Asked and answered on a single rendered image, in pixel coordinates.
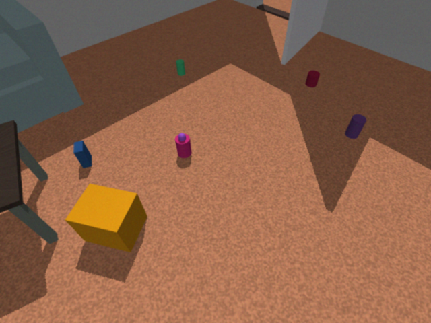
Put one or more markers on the coffee table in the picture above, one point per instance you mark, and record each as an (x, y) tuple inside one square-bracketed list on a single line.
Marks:
[(11, 197)]

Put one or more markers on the sofa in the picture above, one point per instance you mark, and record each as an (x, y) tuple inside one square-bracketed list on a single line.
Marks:
[(34, 82)]

